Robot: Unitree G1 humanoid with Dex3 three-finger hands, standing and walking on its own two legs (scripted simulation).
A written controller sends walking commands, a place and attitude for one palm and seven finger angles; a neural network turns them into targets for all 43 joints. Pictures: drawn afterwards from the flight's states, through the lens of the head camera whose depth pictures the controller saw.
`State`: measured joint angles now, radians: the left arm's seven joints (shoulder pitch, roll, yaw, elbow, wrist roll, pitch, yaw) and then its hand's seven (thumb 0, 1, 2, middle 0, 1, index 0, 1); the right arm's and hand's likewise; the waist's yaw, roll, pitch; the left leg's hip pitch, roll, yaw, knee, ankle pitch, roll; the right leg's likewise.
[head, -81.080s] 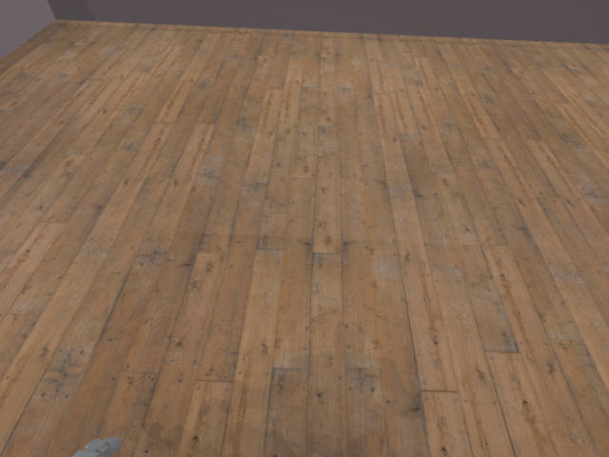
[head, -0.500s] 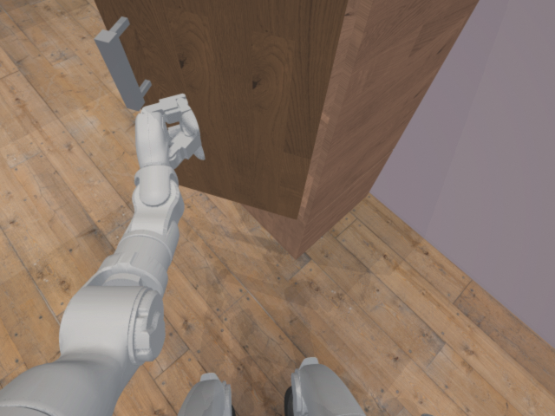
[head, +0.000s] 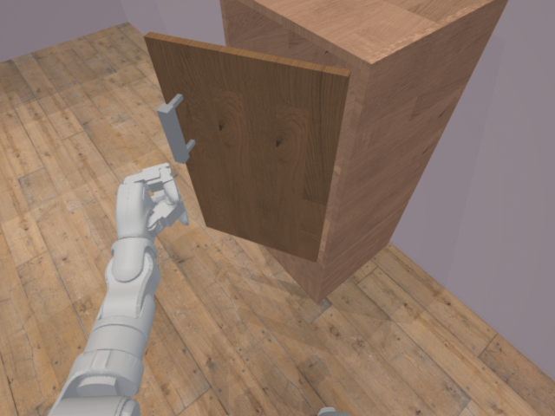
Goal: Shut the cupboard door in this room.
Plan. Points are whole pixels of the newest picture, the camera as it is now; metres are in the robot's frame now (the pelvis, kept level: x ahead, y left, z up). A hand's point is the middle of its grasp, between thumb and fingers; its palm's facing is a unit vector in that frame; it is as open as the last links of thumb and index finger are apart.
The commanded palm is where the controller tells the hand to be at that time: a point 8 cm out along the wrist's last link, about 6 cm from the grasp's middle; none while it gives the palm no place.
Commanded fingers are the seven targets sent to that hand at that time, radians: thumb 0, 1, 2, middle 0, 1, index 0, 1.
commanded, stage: draw the hand back to the body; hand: left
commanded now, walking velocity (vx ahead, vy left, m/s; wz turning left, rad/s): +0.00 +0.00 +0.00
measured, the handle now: (179, 129) +0.65 +0.19 +0.02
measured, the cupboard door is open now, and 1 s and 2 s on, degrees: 30 30 30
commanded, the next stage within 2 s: step back with the hand held close in 1.16 s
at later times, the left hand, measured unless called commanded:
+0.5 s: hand (52, 271) +0.26 +0.23 +0.15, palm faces +0.31 -0.91 -0.28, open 4.0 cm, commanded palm +0.22 +0.28 +0.17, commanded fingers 0.00 0.90 0.90 -0.56 -0.69 -0.56 -0.69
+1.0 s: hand out of the picture +0.19 +0.29 +0.20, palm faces +0.50 -0.77 -0.40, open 7.2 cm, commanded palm +0.15 +0.32 +0.21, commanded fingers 0.00 0.90 0.90 -0.20 -0.30 -0.20 -0.30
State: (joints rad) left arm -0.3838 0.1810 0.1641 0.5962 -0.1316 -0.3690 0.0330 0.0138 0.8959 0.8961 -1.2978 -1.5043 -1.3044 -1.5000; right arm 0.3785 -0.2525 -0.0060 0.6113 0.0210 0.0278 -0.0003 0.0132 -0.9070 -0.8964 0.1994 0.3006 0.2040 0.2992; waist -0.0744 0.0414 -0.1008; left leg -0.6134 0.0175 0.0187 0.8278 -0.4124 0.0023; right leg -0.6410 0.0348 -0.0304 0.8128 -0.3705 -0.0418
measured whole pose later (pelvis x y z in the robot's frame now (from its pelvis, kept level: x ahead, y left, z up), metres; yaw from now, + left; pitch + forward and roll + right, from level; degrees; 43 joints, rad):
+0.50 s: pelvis +0.02 +0.01 +0.04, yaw +2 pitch -2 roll +0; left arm 0.20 0.28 0.14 -0.10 -0.07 -0.04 0.07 0.01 0.89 0.90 -0.82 -0.98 -0.83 -0.97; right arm 0.16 -0.21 0.07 0.56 0.02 0.00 -0.08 0.01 -0.91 -0.90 0.20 0.30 0.20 0.30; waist 0.05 0.06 -0.02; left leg -0.13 -0.02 0.00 0.44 -0.27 0.02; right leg -0.15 0.01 -0.05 0.45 -0.26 -0.02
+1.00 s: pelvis +0.02 +0.01 +0.04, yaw +2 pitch -4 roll +0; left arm 0.45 0.33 0.35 -0.35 -0.07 -0.08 0.10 0.01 0.89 0.90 -0.24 -0.35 -0.25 -0.34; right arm 0.22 -0.24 0.02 0.64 0.02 -0.09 -0.08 0.02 -0.91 -0.90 0.20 0.30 0.20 0.30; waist 0.07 0.08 0.00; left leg -0.10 -0.02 0.00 0.43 -0.27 0.02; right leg -0.12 0.00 -0.04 0.44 -0.25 -0.02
